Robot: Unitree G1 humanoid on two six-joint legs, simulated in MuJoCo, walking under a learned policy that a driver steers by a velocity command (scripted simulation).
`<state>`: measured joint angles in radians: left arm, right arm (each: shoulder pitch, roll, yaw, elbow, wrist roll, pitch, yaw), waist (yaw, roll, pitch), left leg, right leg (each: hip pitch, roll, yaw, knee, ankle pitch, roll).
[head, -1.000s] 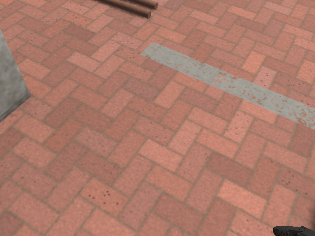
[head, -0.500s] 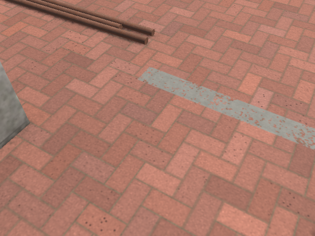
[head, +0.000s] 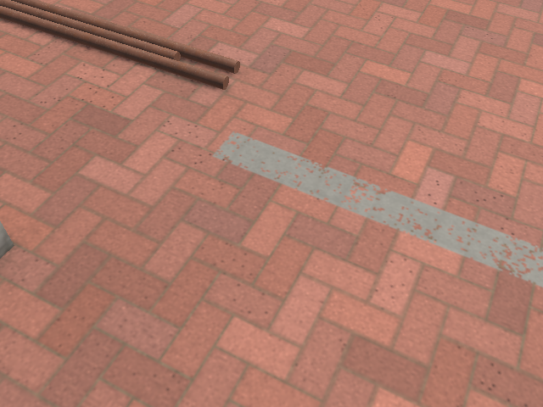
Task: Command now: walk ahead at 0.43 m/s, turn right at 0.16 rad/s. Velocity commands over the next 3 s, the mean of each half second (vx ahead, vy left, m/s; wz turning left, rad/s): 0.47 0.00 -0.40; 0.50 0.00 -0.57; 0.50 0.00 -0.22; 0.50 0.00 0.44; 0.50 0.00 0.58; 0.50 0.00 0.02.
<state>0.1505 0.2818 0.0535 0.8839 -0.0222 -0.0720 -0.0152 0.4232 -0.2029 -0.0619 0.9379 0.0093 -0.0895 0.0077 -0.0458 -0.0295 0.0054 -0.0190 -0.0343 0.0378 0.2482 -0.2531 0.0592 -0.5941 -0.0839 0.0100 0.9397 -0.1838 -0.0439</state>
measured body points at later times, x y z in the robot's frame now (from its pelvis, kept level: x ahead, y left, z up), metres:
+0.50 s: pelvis +0.28 -0.07 +0.00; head +0.30 -0.08 +0.44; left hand +0.40 +0.18 -0.13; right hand +0.38 -0.37 -0.10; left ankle +0.41 +0.09 -0.68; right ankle +0.28 -0.14 -0.75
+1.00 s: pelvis +0.56 -0.10 +0.00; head +0.58 -0.11 +0.45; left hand +0.83 +0.05 -0.10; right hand +0.46 -0.37 -0.12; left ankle +0.59 +0.00 -0.75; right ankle +0.54 -0.28 -0.67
